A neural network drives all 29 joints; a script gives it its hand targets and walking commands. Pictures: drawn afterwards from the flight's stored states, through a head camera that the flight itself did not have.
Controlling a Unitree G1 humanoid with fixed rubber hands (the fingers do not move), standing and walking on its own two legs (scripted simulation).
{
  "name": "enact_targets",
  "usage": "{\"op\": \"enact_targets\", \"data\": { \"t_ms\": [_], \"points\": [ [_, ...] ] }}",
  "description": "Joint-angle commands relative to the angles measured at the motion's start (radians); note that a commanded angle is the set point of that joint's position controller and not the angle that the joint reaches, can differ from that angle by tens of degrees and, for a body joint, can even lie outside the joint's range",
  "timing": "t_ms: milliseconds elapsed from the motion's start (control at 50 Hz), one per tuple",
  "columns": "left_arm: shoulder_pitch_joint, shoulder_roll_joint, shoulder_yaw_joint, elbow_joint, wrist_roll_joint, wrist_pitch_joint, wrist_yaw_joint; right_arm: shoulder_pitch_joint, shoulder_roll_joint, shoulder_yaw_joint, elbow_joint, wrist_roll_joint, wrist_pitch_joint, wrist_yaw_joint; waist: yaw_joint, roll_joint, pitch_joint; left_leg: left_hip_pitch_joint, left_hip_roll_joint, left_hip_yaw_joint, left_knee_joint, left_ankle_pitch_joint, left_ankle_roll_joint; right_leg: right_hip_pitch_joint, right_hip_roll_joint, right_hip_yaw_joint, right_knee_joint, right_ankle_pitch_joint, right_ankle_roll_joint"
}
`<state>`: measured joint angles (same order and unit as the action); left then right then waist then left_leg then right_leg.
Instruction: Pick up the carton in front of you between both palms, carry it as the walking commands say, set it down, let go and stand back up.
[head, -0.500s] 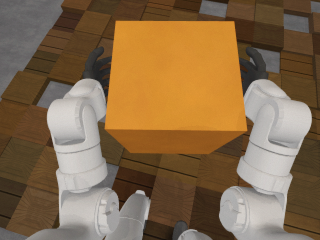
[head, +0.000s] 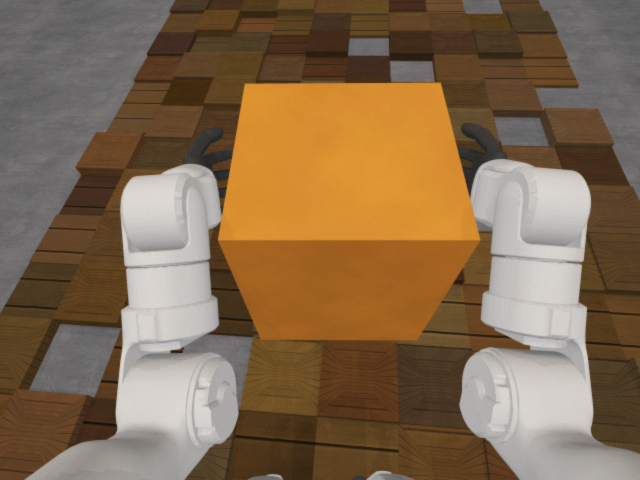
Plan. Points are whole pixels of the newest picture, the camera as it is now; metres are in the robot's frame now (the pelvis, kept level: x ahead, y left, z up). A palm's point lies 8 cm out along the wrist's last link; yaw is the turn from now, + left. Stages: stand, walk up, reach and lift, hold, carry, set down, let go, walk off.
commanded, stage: carry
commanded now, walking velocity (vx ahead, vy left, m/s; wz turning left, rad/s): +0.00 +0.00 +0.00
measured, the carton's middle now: (340, 226) +0.40 -0.02 +0.08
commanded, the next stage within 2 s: none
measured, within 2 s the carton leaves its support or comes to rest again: neither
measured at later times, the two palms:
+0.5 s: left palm (189, 172) +0.47 +0.17 +0.10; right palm (423, 166) +0.47 -0.13 +0.10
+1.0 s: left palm (202, 158) +0.49 +0.15 +0.12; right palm (436, 140) +0.50 -0.15 +0.12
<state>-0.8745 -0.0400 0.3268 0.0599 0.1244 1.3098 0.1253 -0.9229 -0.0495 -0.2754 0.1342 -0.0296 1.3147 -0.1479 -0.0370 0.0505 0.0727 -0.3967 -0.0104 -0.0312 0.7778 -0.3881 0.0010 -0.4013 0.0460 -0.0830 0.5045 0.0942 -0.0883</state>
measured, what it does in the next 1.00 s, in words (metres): walks ahead: left foot, then right foot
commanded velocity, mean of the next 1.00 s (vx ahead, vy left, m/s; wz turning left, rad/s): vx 0.00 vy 0.00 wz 0.00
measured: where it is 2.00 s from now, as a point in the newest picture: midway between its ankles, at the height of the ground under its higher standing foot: outside the picture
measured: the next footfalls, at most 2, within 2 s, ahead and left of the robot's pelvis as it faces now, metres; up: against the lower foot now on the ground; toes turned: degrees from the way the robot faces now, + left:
left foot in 0.26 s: +0.16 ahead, +0.09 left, -0.01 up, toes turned +4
right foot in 0.44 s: +0.14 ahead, -0.10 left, -0.01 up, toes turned +2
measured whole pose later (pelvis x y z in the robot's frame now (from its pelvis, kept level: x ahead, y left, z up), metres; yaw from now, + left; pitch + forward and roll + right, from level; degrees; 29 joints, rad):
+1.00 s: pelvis +0.14 -0.01 -0.01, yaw +1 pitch +3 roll +0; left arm -0.68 0.01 0.21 0.22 0.05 1.22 0.12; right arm -0.71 0.00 -0.20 0.25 -0.05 1.22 -0.13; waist 0.01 0.00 -0.10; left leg -0.29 -0.02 0.06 0.50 -0.11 0.03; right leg -0.27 0.03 -0.01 0.52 -0.17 -0.03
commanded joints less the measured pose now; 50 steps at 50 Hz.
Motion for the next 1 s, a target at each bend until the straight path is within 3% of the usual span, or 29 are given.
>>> {"op": "enact_targets", "data": {
  "t_ms": [0,60,140,180,200,220,240,260,280,300,320,360,420,480,520,600,640,700,840,980],
  "points": [
    [-0.631,-0.975,-0.58,0.044,-0.403,-0.005,-0.241,-0.658,1.215,0.622,0.012,0.429,-0.006,0.26,0.085,-0.169,-0.638,-0.183,0.006,0.009,-0.001,0.081,-0.017,0.697,-0.257,0.22,-0.046,0.758,-0.08],
    [-0.661,-1.068,-0.62,0.053,-0.451,-0.029,-0.265,-0.583,1.225,0.578,0.049,0.362,-0.034,0.253,0.085,-0.146,-0.623,-0.151,-0.008,0.033,-0.066,0.138,-0.016,0.64,-0.252,0.194,-0.067,0.734,-0.076],
    [-0.708,-1.136,-0.685,0.021,-0.518,-0.071,-0.276,-0.537,1.202,0.564,0.044,0.317,-0.072,0.242,0.093,-0.131,-0.592,-0.044,-0.028,0.054,-0.168,0.24,0.013,0.497,-0.232,0.154,-0.036,0.602,-0.093],
    [-0.717,-1.148,-0.717,0.005,-0.544,-0.091,-0.276,-0.509,1.18,0.565,0.042,0.303,-0.085,0.238,0.089,-0.125,-0.58,0.052,-0.029,0.064,-0.27,0.348,0.033,0.417,-0.213,0.137,0.008,0.506,-0.094],
    [-0.719,-1.15,-0.731,0.001,-0.553,-0.099,-0.275,-0.49,1.169,0.565,0.044,0.295,-0.09,0.239,0.075,-0.114,-0.577,0.136,-0.03,0.091,-0.383,0.446,0.042,0.373,-0.185,0.111,0.064,0.454,-0.077],
    [-0.706,-1.154,-0.738,0.008,-0.559,-0.105,-0.275,-0.46,1.157,0.557,0.053,0.285,-0.094,0.241,0.056,-0.096,-0.573,0.256,-0.009,0.095,-0.52,0.608,0.05,0.306,-0.147,0.091,0.129,0.299,-0.049],
    [-0.691,-1.147,-0.742,0.025,-0.558,-0.112,-0.275,-0.433,1.148,0.546,0.069,0.273,-0.098,0.246,0.038,-0.057,-0.57,0.43,0.087,0.034,-0.512,0.832,0.063,0.15,-0.124,0.101,0.19,0.011,-0.012],
    [-0.67,-1.162,-0.735,0.041,-0.555,-0.11,-0.279,-0.419,1.111,0.542,0.085,0.261,-0.109,0.247,0.047,0.06,-0.613,0.652,0.268,-0.087,-0.276,1.307,0.176,-0.072,-0.097,0.103,0.171,-0.276,0.063],
    [-0.68,-1.163,-0.746,0.04,-0.552,-0.111,-0.281,-0.41,1.106,0.535,0.094,0.258,-0.121,0.248,0.006,0.138,-0.635,0.642,0.336,-0.137,-0.264,1.415,0.253,-0.09,-0.069,0.096,0.199,-0.537,0.085],
    [-0.701,-1.17,-0.757,0.034,-0.555,-0.115,-0.281,-0.397,1.118,0.538,0.092,0.262,-0.131,0.25,-0.011,0.138,-0.638,0.653,0.323,-0.15,-0.283,1.368,0.255,-0.098,-0.065,0.117,0.2,-0.592,0.079],
    [-0.703,-1.177,-0.76,0.03,-0.562,-0.122,-0.278,-0.403,1.128,0.547,0.065,0.274,-0.139,0.251,-0.013,0.094,-0.635,0.652,0.306,-0.146,-0.296,1.3,0.246,-0.112,-0.061,0.119,0.205,-0.603,0.085],
    [-0.68,-1.175,-0.745,0.019,-0.562,-0.134,-0.267,-0.466,1.151,0.592,-0.02,0.316,-0.149,0.244,0.0,0.055,-0.647,0.568,0.271,-0.104,-0.307,1.168,0.213,-0.03,-0.062,0.105,0.126,-0.486,0.09],
    [-0.61,-1.149,-0.736,-0.005,-0.54,-0.134,-0.243,-0.534,1.166,0.659,-0.133,0.373,-0.147,0.232,0.013,0.04,-0.64,0.429,0.191,-0.026,-0.311,1.006,0.168,0.128,-0.021,0.043,-0.001,-0.316,0.103],
    [-0.556,-1.094,-0.73,-0.045,-0.502,-0.124,-0.215,-0.572,1.158,0.707,-0.207,0.422,-0.126,0.238,0.025,0.033,-0.635,0.415,0.155,-0.013,-0.3,0.967,0.121,0.19,-0.044,0.065,-0.069,-0.195,0.085],
    [-0.489,-1.057,-0.713,-0.028,-0.465,-0.112,-0.206,-0.535,1.154,0.719,-0.182,0.437,-0.112,0.251,0.029,0.009,-0.636,0.381,0.138,-0.014,-0.29,0.894,0.101,0.238,-0.075,0.09,-0.059,-0.07,0.063],
    [-0.435,-1.014,-0.676,0.035,-0.415,-0.106,-0.213,-0.509,1.169,0.711,-0.084,0.441,-0.105,0.279,0.032,-0.09,-0.624,0.219,0.091,0.023,-0.26,0.635,0.056,0.358,-0.148,0.134,0.026,0.326,0.018],
    [-0.445,-1.011,-0.665,0.053,-0.408,-0.109,-0.221,-0.515,1.185,0.698,-0.038,0.438,-0.111,0.286,0.039,-0.118,-0.602,0.167,0.072,0.038,-0.273,0.521,0.044,0.378,-0.17,0.148,0.042,0.429,-0.001],
    [-0.498,-1.021,-0.668,0.046,-0.421,-0.116,-0.228,-0.528,1.2,0.677,0.001,0.431,-0.124,0.287,0.041,-0.116,-0.574,0.181,0.067,0.046,-0.3,0.486,0.037,0.347,-0.171,0.15,0.038,0.428,-0.001],
    [-0.56,-1.05,-0.693,0.032,-0.476,-0.116,-0.23,-0.482,1.175,0.622,0.022,0.393,-0.128,0.262,0.032,-0.044,-0.576,0.309,0.116,0.028,-0.278,0.738,0.057,0.238,-0.135,0.137,0.011,0.21,0.036],
    [-0.569,-1.072,-0.692,0.043,-0.502,-0.114,-0.237,-0.484,1.154,0.611,-0.001,0.374,-0.123,0.245,0.034,-0.053,-0.579,0.297,0.11,0.032,-0.288,0.671,0.054,0.262,-0.146,0.15,-0.001,0.247,0.035]
  ]
}}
